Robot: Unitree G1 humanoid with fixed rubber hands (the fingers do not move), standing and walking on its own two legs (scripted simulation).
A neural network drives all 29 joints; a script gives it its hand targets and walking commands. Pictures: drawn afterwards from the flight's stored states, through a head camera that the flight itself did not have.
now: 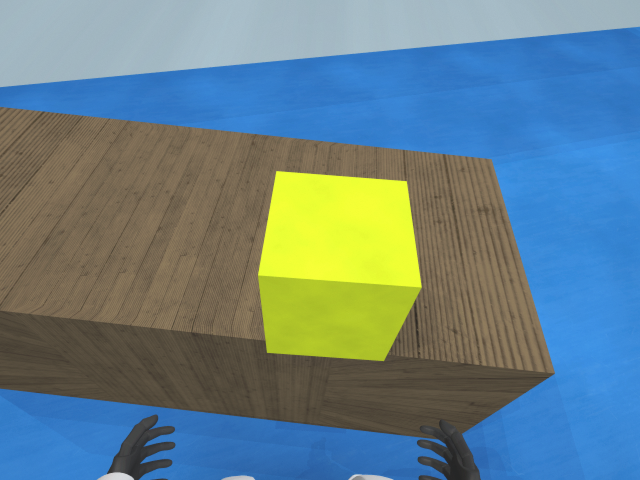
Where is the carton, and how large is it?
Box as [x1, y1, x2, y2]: [258, 171, 421, 360]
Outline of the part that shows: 276,171 258,272 267,352 383,360 421,287 406,181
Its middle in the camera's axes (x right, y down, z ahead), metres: +0.03 +0.05 +0.65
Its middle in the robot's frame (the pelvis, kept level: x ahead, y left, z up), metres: +0.44 -0.02 -0.07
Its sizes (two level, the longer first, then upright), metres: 0.210 0.200 0.250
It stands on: a pedestal, 0.57 m high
